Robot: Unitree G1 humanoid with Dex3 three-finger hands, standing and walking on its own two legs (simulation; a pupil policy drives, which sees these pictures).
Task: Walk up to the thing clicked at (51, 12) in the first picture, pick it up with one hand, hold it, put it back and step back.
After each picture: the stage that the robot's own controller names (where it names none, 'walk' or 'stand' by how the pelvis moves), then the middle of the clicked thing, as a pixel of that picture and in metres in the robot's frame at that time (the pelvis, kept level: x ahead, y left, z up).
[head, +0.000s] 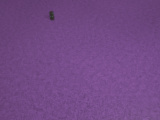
stand; (51, 15) +2.00 +0.48 -0.72
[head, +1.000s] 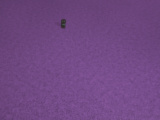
walk; (63, 23) +1.90 +0.23 -0.70
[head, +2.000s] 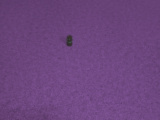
walk; (69, 41) +1.31 +0.15 -0.71
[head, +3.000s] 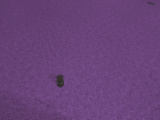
walk; (60, 81) +0.83 +0.20 -0.72
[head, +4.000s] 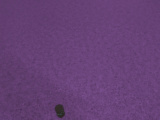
walk; (60, 111) +0.51 +0.22 -0.69
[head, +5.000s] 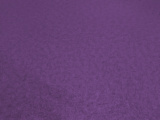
stand; out of the picture +0.35 +0.20 -0.71
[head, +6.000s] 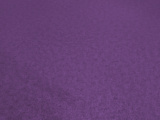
stand; out of the picture +0.34 +0.20 -0.71
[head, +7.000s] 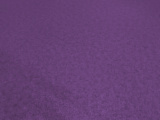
stand; out of the picture +0.35 +0.19 -0.72
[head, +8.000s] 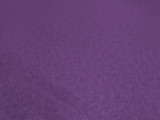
stand; out of the picture +0.36 +0.20 -0.73
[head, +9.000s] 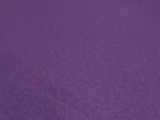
stand; out of the picture +0.35 +0.20 -0.73
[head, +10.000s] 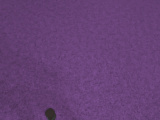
go down; (50, 114) +0.37 +0.20 -0.66
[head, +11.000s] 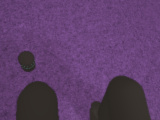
go down; (27, 62) +0.45 +0.20 -0.30
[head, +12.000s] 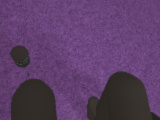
close in; (21, 57) +0.45 +0.20 -0.28
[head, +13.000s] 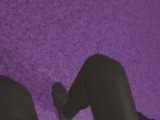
close in; out of the picture +0.44 +0.24 -0.23
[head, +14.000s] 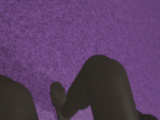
close; out of the picture +0.44 +0.25 -0.23
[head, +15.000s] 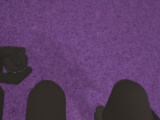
lift; (16, 65) +0.36 +0.24 -0.09
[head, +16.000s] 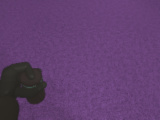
hold; (33, 86) +0.33 +0.18 +0.04
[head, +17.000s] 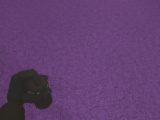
hold; (40, 93) +0.32 +0.17 -0.01
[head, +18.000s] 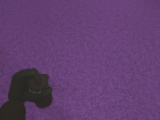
hold; (41, 91) +0.32 +0.17 -0.01
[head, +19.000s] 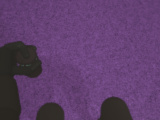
crouch; (30, 63) +0.41 +0.18 -0.08
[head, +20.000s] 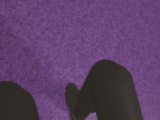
lower; out of the picture +0.47 +0.23 -0.20
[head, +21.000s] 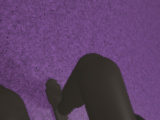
lower; out of the picture +0.46 +0.26 -0.24
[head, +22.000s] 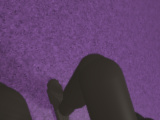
lower; out of the picture +0.46 +0.26 -0.24
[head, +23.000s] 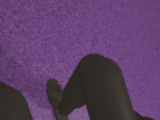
lower; out of the picture +0.46 +0.26 -0.24
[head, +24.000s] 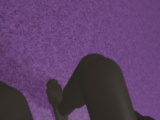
lower; out of the picture +0.46 +0.26 -0.24
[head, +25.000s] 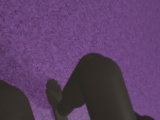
open; out of the picture +0.45 +0.23 -0.24
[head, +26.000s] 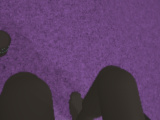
stand; out of the picture +0.45 +0.21 -0.25
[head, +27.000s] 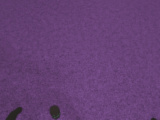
stand; (55, 112) +0.40 +0.17 -0.61
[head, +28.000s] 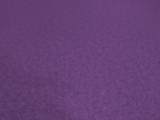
stand; out of the picture +0.39 +0.17 -0.67
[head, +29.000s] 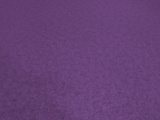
stand; out of the picture +0.38 +0.17 -0.67
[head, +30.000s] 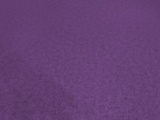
stand; out of the picture +0.40 +0.16 -0.72
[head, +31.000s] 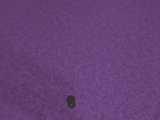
walk; (71, 101) +0.47 +0.11 -0.70
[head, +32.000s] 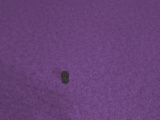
walk; (65, 77) +0.69 +0.15 -0.69
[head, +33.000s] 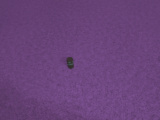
stand; (70, 62) +1.02 +0.23 -0.70
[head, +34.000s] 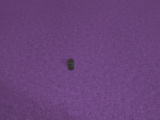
stand; (70, 64) +1.04 +0.16 -0.72
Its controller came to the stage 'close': yes
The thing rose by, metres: 0.72
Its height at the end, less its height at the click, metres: +0.00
